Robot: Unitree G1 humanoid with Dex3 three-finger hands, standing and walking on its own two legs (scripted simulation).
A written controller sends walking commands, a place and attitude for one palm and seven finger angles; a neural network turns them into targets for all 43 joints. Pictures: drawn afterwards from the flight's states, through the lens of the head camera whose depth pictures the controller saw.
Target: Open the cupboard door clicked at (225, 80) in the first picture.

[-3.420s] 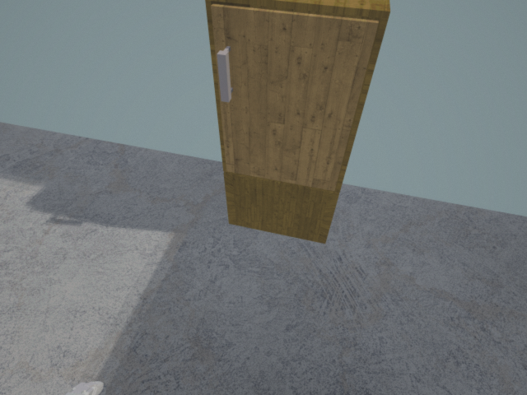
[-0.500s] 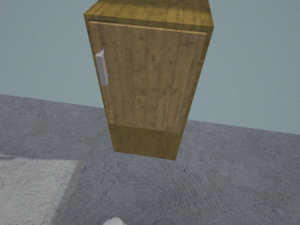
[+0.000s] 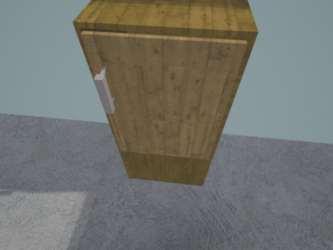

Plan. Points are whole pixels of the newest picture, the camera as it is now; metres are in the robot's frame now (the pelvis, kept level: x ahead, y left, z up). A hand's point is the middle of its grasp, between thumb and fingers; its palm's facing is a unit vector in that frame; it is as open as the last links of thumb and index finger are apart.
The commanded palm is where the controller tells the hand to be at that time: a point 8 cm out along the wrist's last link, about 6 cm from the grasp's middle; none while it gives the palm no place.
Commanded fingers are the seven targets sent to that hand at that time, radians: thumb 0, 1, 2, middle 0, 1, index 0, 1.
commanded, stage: come to a stop and stand still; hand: left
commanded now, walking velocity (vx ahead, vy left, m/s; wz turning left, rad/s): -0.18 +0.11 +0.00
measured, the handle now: (107, 90) +0.55 +0.22 +0.04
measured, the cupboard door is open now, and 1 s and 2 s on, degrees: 0 0 0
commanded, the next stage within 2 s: look again from close up in 0.66 s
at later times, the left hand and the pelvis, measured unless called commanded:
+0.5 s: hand out of the picture +0.00 +0.22 -0.17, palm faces +0.10 -0.97 -0.21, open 7.4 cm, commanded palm none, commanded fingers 0.00 0.90 0.90 -0.20 -0.30 -0.20 -0.30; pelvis -0.04 +0.03 +0.00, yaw +1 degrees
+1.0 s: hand out of the picture -0.06 +0.21 -0.17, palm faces +0.03 -0.98 -0.20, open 7.3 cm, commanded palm none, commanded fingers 0.00 0.90 0.90 -0.20 -0.30 -0.20 -0.30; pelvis -0.07 +0.04 +0.00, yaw +1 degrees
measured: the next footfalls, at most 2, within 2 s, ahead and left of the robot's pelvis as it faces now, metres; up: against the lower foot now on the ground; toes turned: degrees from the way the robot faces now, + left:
left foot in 0.44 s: -0.03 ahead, +0.15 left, +0.00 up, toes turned +3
right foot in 0.66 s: -0.01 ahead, -0.09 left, +0.00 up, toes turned -1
